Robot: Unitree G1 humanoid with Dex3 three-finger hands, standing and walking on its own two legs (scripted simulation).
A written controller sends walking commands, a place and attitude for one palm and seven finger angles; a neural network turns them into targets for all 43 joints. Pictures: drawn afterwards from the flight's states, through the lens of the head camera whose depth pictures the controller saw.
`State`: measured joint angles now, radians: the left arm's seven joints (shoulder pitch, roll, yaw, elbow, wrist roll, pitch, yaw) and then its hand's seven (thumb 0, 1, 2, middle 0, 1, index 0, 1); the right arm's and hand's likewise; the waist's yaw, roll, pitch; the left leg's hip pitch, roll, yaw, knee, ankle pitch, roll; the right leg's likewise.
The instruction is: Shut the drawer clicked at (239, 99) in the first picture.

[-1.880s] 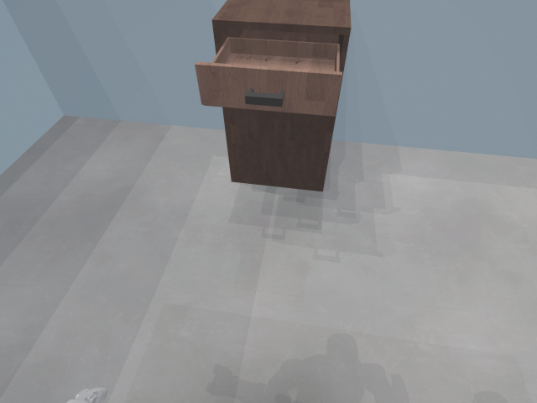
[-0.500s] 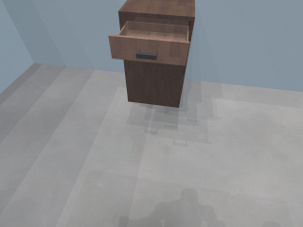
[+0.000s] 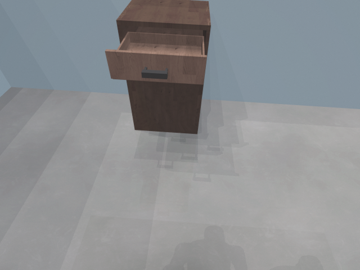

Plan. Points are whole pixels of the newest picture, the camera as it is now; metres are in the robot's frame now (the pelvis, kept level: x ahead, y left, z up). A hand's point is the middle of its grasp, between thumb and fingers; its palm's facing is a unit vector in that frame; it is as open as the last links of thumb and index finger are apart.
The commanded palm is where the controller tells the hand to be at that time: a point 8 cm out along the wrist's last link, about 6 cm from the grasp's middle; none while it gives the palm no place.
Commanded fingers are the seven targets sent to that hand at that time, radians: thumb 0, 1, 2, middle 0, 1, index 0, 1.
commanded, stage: walk to a spot facing it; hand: left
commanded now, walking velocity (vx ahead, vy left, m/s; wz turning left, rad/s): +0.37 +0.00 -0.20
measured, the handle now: (155, 71) +0.93 +0.17 -0.04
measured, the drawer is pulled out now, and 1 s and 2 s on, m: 0.30 0.30 0.30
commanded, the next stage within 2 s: take the last steps up to it in 0.58 s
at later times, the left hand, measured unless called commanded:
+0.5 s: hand (139, 269) +0.17 +0.12 -0.16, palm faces +0.05 -0.99 -0.14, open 7.4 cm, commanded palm none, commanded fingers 0.00 0.90 0.90 -0.20 -0.30 -0.20 -0.30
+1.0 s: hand (127, 191) +0.38 +0.19 -0.16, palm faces +0.03 -0.98 -0.17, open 7.4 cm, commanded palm none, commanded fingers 0.00 0.90 0.90 -0.20 -0.30 -0.20 -0.30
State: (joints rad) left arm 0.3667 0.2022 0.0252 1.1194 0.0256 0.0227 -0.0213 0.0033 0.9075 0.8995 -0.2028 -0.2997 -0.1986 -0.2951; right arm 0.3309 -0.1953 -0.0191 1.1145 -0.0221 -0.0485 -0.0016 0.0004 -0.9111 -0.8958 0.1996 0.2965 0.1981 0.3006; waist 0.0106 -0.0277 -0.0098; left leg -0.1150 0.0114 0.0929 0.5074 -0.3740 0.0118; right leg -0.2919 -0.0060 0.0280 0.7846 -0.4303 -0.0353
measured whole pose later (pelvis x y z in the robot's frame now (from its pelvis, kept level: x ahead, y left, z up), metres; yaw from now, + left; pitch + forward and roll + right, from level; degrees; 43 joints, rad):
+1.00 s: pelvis +0.35 +0.01 +0.01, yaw -2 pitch -1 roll +1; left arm 0.26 0.18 0.07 1.05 0.03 0.00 -0.01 0.00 0.91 0.90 -0.20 -0.30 -0.19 -0.29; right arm 0.32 -0.15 -0.05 1.08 -0.02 -0.07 -0.02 -0.01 -0.94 -0.90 0.20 0.30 0.20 0.30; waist 0.01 -0.04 0.02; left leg -0.13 -0.01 0.21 0.34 -0.20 0.07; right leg -0.53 -0.12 -0.05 0.95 -0.22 0.01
